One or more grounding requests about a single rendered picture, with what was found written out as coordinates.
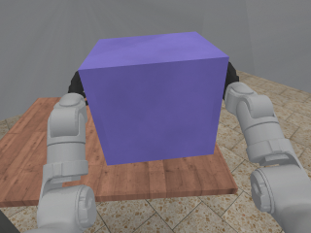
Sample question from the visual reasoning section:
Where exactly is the left robot hand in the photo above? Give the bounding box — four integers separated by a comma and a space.
68, 71, 88, 106

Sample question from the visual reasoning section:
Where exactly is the carton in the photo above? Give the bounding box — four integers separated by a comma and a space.
78, 31, 229, 166

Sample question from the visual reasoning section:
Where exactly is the robot left upper arm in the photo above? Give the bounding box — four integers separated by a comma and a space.
22, 184, 97, 233

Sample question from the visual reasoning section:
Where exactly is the robot left forearm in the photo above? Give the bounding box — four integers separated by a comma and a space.
36, 92, 88, 227

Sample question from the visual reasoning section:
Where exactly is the robot right forearm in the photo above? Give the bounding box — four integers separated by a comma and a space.
224, 82, 311, 184

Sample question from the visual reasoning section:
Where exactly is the table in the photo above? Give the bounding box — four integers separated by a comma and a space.
0, 97, 238, 233

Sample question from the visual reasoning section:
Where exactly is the robot right upper arm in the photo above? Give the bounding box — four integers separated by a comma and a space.
250, 164, 311, 233

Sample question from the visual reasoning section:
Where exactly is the right robot hand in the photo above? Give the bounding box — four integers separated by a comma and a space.
223, 61, 239, 100

